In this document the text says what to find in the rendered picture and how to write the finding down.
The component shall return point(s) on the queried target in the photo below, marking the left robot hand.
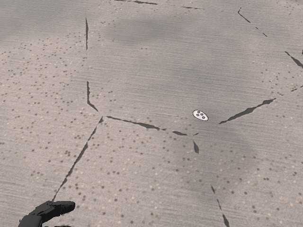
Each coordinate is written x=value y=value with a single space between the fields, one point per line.
x=45 y=212

